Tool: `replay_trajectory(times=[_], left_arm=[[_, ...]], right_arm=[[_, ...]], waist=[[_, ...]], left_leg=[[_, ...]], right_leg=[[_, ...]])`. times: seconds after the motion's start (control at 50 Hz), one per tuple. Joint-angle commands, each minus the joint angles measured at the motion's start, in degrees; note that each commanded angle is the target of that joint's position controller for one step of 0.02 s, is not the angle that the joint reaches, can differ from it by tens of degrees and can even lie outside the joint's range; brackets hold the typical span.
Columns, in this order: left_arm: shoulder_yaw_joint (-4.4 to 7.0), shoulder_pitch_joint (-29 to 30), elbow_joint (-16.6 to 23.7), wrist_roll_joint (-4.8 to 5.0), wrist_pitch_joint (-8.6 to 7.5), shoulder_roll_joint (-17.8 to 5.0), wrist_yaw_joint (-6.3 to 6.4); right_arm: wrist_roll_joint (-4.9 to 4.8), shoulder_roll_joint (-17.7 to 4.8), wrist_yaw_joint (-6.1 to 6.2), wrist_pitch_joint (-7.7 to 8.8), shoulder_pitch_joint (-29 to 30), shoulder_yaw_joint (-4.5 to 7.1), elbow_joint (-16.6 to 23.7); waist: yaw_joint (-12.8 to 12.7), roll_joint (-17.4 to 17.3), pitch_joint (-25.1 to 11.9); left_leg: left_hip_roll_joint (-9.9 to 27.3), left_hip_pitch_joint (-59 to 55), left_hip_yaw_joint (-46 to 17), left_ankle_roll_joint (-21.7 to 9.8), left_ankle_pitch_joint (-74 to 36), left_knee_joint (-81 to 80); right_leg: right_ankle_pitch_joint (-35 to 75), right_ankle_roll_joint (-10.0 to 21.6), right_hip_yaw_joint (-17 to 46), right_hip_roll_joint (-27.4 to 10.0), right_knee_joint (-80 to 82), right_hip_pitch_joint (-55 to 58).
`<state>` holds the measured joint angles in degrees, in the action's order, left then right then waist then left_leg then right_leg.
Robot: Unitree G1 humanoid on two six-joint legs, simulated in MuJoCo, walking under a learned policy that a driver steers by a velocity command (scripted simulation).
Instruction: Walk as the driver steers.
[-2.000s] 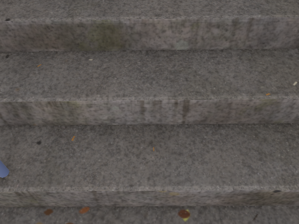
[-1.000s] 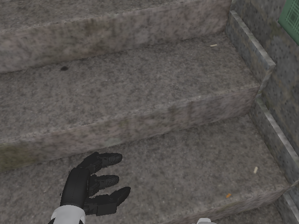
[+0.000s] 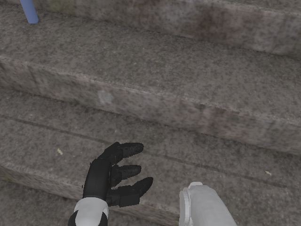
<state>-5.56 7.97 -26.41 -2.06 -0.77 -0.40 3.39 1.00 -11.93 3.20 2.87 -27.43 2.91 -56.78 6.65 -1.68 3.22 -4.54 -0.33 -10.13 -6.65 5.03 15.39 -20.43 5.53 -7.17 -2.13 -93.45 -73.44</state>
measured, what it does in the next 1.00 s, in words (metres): climbs, turning right: right foot 0.17 m higher, then left foot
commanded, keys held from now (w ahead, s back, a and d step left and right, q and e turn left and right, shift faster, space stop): e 1.00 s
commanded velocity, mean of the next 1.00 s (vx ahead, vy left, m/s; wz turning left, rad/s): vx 0.05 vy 0.00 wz -0.41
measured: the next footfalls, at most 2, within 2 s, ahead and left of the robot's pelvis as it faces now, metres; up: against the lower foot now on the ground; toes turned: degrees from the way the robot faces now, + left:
right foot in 0.04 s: +0.24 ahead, -0.10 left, +0.17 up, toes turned -2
left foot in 0.62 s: +0.26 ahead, +0.05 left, +0.17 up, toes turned -17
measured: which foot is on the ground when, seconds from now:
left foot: down 0.00-0.06, up 0.08-0.60, down 0.62-1.00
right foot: up 0.00-0.02, down 0.04-0.62, up 0.64-1.00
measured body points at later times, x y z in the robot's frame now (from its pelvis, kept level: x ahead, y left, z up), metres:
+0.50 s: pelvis +0.14 -0.03 +0.13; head +0.15 -0.05 +0.58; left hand +0.25 +0.21 +0.02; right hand +0.27 -0.24 +0.00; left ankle +0.23 +0.09 -0.52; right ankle +0.20 -0.10 -0.59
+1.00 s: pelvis +0.17 -0.03 +0.15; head +0.19 -0.03 +0.60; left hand +0.41 +0.13 +0.03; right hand +0.19 -0.32 +0.06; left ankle +0.22 +0.06 -0.59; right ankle +0.11 -0.12 -0.55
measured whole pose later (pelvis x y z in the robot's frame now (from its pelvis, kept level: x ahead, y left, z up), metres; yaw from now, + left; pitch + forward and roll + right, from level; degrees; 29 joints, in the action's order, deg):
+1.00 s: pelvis +0.17 -0.03 +0.15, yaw -28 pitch +1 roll +0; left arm 4.4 -11.8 -38.0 -0.9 3.9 -12.0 -0.1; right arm 2.1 -10.8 3.9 2.4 -12.1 3.0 -35.4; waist 1.4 1.6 0.4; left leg 3.7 16.3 10.7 -1.5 16.4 31.6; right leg -25.7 -1.7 -1.8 -0.6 -50.6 -24.2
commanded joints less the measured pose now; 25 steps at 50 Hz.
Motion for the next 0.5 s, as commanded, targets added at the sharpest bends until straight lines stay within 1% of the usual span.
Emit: replay_trajectory(times=[0.02, 0.04, 0.06, 0.08, 0.1, 0.12, 0.14, 0.16, 0.18, 0.2, 0.22, 0.24, 0.26, 0.28, 0.3, 0.32, 0.34, 0.36, 0.38, 0.4, 0.42, 0.44, 0.46, 0.48, 0.5], left_arm=[[3.88, -20.65, -5.23, 2.68, 0.82, -9.26, 1.52], [5.42, -25.83, -7.31, 2.85, -0.17, -13.47, 1.52], [6.81, -28.25, -11.31, 0.75, -0.63, -16.44, 1.29], [6.47, -31.65, -14.04, 1.48, -0.57, -16.25, 1.49], [7.5, -27.32, -14.48, 2.34, -0.32, -14.88, 1.06], [8.15, -20.84, -14.96, 2.43, -1.09, -13.07, 0.51], [8.27, -20.16, -17.44, 2.13, -1.61, -10.64, 0.05], [8.37, -22.12, -19.88, 2.24, -2.5, -9.68, 0.38], [8.33, -22.98, -21.68, 2.04, -2.9, -8.47, 0.48], [8.08, -23.09, -23.14, 2.1, -3.29, -7.85, 0.29], [8.26, -23.54, -23.65, 2.37, -4.03, -8.44, -0.37], [8.56, -23.5, -24.18, 2.44, -4.33, -9.66, -0.74], [8.56, -23.95, -24.09, 2.24, -4.48, -10.2, -0.85], [8.57, -24.05, -23.7, 2.11, -4.56, -10.92, -0.83], [9.46, -21.61, -21.19, 1.15, -4.22, -13.52, -0.5], [9.97, -21.54, -20.72, 1.36, -3.47, -15.11, 0.0], [10.46, -21.61, -19.15, 1.16, -3.1, -16.32, 0.61], [10.43, -21.91, -18.21, 0.9, -2.53, -15.98, 0.74], [10.52, -23.92, -18.19, 0.49, -2.58, -16.02, 1.04], [10.96, -23.57, -17.12, 0.47, -1.74, -16.17, 1.34], [11.29, -23.84, -16.47, 0.04, -0.97, -16.32, 1.49], [11.66, -24.17, -15.69, -0.08, -0.26, -16.52, 1.7], [11.98, -24.23, -14.96, -0.05, 0.61, -16.34, 1.81], [12.32, -25.17, -15.15, -0.33, 1.13, -16.41, 2.09], [12.4, -26.03, -14.83, -0.11, 1.36, -16.72, 2.32]], right_arm=[[-2.31, -12.63, 0.78, 1.1, 8.08, 3.15, 6.23], [-3.23, -12.85, -0.07, 2.42, 10.02, 3.48, 7.07], [-1.96, -10.51, -1.13, 3.77, 5.45, 3.67, 6.18], [-1.71, -1.94, -2.66, 3.66, -9.67, 2.21, 5.53], [1.3, -4.57, -3.89, 2.43, -7.76, 2.21, 5.31], [3.07, -5.55, -4.01, 0.78, -3.54, 2.51, 6.54], [4.62, -2.9, -3.75, -0.3, 2.49, 1.5, 8.77], [5.08, -0.27, -3.45, -1.46, 6.7, 0.28, 11.14], [4.52, 1.07, -3.49, -2.13, 8.21, -0.4, 12.48], [3.27, 2.04, -3.07, -1.63, 9.09, -1.12, 13.83], [2.82, 2.02, -2.77, -1.53, 10.0, -1.37, 14.34], [3.28, 3.05, -2.32, -1.07, 9.83, -2.07, 15.93], [3.29, 2.96, -2.08, -1.01, 10.14, -2.26, 16.15], [3.51, 3.16, -1.83, -1.28, 10.63, -2.48, 16.63], [3.29, 2.91, -1.46, -1.21, 10.92, -2.66, 17.72], [3.23, 3.08, -1.32, -1.59, 12.95, -2.88, 18.79], [3.09, 2.34, -1.15, -2.64, 13.29, -2.52, 18.87], [2.01, 1.25, -0.64, -3.27, 13.87, -2.13, 18.63], [1.97, 1.15, 0.11, -3.64, 14.56, -1.98, 18.9], [1.07, 1.12, 0.38, -3.77, 14.29, -1.64, 18.15], [0.89, 1.03, 0.41, -3.88, 15.5, -1.42, 18.24], [0.79, 1.03, 0.33, -3.98, 16.51, -1.23, 18.28], [0.53, 0.79, -0.12, -3.75, 17.14, -1.23, 18.16], [0.32, 1.26, -0.32, -3.56, 18.24, -1.38, 18.58], [-0.04, 2.06, -0.49, -3.98, 19.37, -1.58, 19.41]], waist=[[-12.98, -8.42, -22.42], [-16.8, -6.98, -20.04], [-17.68, 4.27, -19.15], [-8.25, 23.1, -27.57], [-6.2, 13.93, -29.01], [-3.49, 6.43, -20.52], [-3.67, -1.76, -13.95], [-4.23, -2.96, -8.93], [-3.88, -1.5, -7.35], [-2.62, -1.37, -4.78], [-2.28, -1.42, -5.17], [-0.86, -1.26, -4.91], [-0.86, -0.98, -5.19], [-0.64, -0.63, -5.44], [-0.48, -0.41, -7.11], [-1.06, 1.67, -7.51], [-1.66, 1.26, -7.12], [-3.1, 4.14, -6.88], [-4.4, 7.51, -7.46], [-5.64, 8.87, -6.18], [-6.69, 9.57, -6.22], [-7.84, 10.09, -6.22], [-9.22, 10.3, -5.14], [-10.16, 10.45, -5.09], [-10.29, 11.19, -4.87]], left_leg=[[10.46, 8.46, -0.46, 0.17, -87.56, 9.04], [9.68, 5.59, -0.94, 1.55, -85.85, 20.63], [1.48, 14.21, -0.14, 4.57, -29.36, 44.99], [-9.34, 23.43, -6.67, 9.28, 17.81, 73.49], [-6.48, 25.01, -4.11, 8.22, 10.23, 82.23], [-3.08, 30.8, 1.96, 7.58, 6.85, 86.68], [-0.91, 37.82, 3.06, 6.13, 5.94, 87.38], [0.86, 42.28, 2.53, 5.15, 5.75, 88.79], [0.97, 44.74, 3.42, 4.78, 5.45, 92.3], [1.49, 47.07, 3.69, 4.37, 4.93, 91.83], [0.83, 47.91, 5.05, 3.76, 3.84, 93.07], [2.55, 48.41, 3.52, 3.87, 3.17, 87.23], [2.35, 48.41, 4.7, 4.1, 2.11, 85.1], [2.38, 48.64, 5.65, 4.46, 0.35, 83.14], [2.96, 45.29, 7.53, 5.65, 1.38, 77.29], [2.96, 45.42, 8.49, 6.35, 1.86, 74.98], [3.68, 44.76, 10.24, 6.37, 1.52, 69.75], [3.99, 44.22, 10.37, 7.08, 2.16, 65.98], [4.0, 44.18, 10.36, 7.27, 0.95, 64.67], [3.98, 44.64, 10.61, 7.86, 0.67, 63.63], [4.05, 43.81, 10.36, 8.16, 2.19, 59.52], [3.84, 42.43, 10.63, 8.16, 3.58, 55.16], [3.51, 41.16, 10.42, 7.81, 5.24, 50.51], [2.65, 38.98, 10.59, 7.29, 8.55, 45.27], [1.72, 35.28, 10.92, 7.06, 12.59, 39.61]], right_leg=[[10.3, -0.48, 0.95, 4.47, 23.27, 54.3], [12.55, -0.41, 2.29, 5.65, 42.76, 58.31], [34.0, 4.86, 17.12, 1.35, 56.49, 69.2], [88.23, 16.19, 43.39, -17.61, 57.44, 77.18], [53.91, 17.52, 50.42, -15.08, 66.9, 66.7], [33.0, 17.17, 46.28, -12.7, 67.32, 61.09], [18.7, 15.1, 41.12, -9.74, 66.01, 57.63], [14.93, 14.06, 36.01, -7.26, 65.9, 54.04], [8.95, 13.22, 34.61, -5.78, 67.08, 51.25], [13.85, 12.08, 30.91, -4.69, 66.99, 49.25], [20.61, 12.1, 27.1, -2.97, 66.44, 48.51], [24.2, 11.13, 23.1, -1.85, 65.54, 48.21], [25.11, 10.99, 21.33, -0.78, 64.84, 47.2], [23.87, 10.7, 20.52, 0.06, 64.12, 46.13], [19.12, 10.56, 20.92, 0.05, 65.51, 43.87], [13.17, 10.7, 23.27, 0.18, 66.52, 43.6], [9.37, 9.43, 24.0, -0.23, 68.65, 43.58], [9.13, 8.78, 26.65, -1.05, 69.96, 44.76], [7.03, 8.51, 28.74, -2.4, 70.76, 46.79], [6.25, 7.92, 28.83, -2.81, 70.79, 47.72], [4.07, 7.3, 30.09, -2.94, 71.48, 49.04], [2.36, 6.64, 30.5, -2.84, 71.96, 50.41], [-1.19, 5.07, 31.58, -2.56, 73.2, 50.69], [-2.11, 4.69, 32.28, -2.93, 73.66, 51.62], [-1.3, 4.67, 31.11, -2.97, 73.4, 51.37]])
Velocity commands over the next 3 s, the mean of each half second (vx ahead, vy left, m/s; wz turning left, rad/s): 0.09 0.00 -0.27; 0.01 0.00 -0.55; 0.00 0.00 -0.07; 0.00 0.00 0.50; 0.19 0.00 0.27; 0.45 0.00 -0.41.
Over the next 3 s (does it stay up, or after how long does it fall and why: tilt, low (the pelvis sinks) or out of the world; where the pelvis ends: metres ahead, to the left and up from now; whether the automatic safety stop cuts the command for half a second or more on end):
stays up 0.43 -0.06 0.22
